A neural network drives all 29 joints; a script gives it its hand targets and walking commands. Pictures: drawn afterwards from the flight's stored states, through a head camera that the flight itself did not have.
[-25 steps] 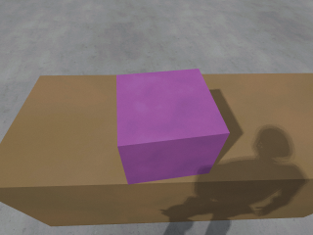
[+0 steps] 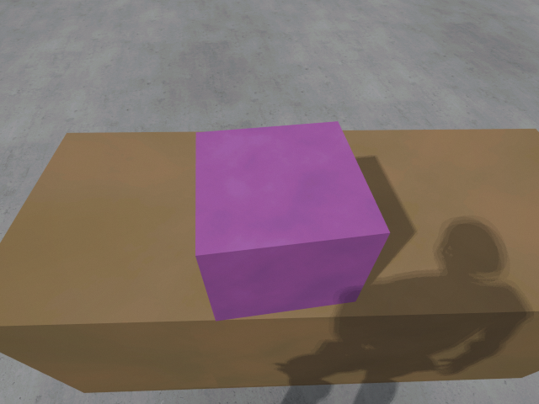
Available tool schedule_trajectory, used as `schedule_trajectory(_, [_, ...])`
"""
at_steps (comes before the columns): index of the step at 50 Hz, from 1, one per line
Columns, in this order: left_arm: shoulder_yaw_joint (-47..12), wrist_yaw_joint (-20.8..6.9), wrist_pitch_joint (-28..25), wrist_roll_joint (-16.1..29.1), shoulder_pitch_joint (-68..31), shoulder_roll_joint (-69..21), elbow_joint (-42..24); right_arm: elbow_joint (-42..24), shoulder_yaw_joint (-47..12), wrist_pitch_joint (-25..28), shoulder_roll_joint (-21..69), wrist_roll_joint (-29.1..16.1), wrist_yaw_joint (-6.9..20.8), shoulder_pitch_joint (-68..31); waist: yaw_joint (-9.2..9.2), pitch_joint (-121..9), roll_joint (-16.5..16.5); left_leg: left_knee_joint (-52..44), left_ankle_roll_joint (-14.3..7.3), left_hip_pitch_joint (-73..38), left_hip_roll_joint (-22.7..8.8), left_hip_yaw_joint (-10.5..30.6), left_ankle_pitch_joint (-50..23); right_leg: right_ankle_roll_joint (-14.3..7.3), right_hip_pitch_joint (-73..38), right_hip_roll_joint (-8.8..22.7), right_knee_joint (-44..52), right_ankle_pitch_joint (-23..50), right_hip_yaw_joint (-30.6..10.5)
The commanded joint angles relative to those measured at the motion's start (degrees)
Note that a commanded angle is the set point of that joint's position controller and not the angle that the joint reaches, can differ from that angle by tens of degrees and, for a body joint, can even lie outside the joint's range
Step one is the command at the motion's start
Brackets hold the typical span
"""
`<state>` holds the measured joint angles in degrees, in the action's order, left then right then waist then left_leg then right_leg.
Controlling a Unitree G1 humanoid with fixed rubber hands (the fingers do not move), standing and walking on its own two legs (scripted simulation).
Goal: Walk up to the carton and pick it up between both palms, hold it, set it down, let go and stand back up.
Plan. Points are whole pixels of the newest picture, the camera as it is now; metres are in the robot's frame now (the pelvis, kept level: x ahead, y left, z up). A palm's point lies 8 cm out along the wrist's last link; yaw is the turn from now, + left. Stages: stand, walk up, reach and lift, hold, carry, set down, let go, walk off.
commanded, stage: stand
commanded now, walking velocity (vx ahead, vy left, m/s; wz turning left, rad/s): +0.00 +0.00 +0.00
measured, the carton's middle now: (277, 219) +0.45 +0.01 -0.04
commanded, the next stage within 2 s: none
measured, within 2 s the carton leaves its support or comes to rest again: neither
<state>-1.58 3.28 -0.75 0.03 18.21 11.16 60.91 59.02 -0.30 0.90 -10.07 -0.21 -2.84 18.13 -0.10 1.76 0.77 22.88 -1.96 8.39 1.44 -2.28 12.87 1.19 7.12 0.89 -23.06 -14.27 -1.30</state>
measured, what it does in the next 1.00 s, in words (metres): stands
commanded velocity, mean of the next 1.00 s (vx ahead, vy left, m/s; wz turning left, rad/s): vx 0.00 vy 0.00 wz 0.00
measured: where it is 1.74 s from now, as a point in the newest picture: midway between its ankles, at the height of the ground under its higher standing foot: outside the picture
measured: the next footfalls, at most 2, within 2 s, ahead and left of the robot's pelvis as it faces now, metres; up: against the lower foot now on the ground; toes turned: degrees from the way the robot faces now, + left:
none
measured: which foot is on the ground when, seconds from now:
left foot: down 0.00-1.00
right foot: down 0.00-1.00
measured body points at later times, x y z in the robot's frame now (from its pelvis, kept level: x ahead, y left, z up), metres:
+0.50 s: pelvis +0.00 +0.00 +0.00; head +0.00 +0.00 +0.45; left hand -0.01 +0.23 -0.16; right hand -0.01 -0.24 -0.15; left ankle +0.00 +0.10 -0.74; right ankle -0.02 -0.13 -0.74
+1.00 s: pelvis -0.01 +0.00 +0.00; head +0.00 +0.00 +0.45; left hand -0.02 +0.23 -0.16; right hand -0.02 -0.24 -0.15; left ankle +0.00 +0.10 -0.74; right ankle -0.02 -0.13 -0.74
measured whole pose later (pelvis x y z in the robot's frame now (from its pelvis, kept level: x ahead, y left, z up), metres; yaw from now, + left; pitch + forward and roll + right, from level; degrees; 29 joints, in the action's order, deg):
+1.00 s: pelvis -0.01 +0.00 +0.00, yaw +0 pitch -2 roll +0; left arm -1.6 3.2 -0.8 0.0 18.9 10.3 62.3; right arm 61.7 -0.8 1.0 -9.3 -0.3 -3.0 19.0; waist -0.1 1.7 0.9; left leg 23.2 -1.5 9.0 0.7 -2.4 12.5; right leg 0.9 7.6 0.4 -23.0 -13.6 -1.3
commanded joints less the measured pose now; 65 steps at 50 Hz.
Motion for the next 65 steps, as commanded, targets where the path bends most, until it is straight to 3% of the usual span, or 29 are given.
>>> schedule_trajectory(1, [1.0, 0.2, -0.4, 0.0, 3.7, 5.4, -0.8, -0.7, 0.9, 0.4, -5.9, 0.0, -0.3, 4.6, -0.12, 3.0, -0.6, -4.6, 1.1, 0.5, -7.4, 6.3, -9.5, -1.0, 3.1, 5.3, 4.0, 9.0, -3.9])
schedule_trajectory(23, [1.0, 0.2, -0.3, 0.0, 4.4, 4.9, 0.0, 0.8, 0.7, 0.4, -5.7, -0.1, -0.4, 5.0, -0.12, 3.3, -0.9, -5.2, 1.3, 1.3, -7.5, 6.3, -5.3, -1.0, 4.0, 4.9, 4.6, 5.9, -4.1])
schedule_trajectory(65, [0.8, 0.2, -0.5, 0.0, 5.2, 3.9, 0.5, 1.7, 0.4, 0.6, -5.2, 0.0, -0.4, 5.4, 0.00, 3.3, -0.7, -4.8, 1.3, 1.3, -7.9, 5.9, -6.3, -1.1, 4.5, 4.9, 4.2, 6.9, -4.2])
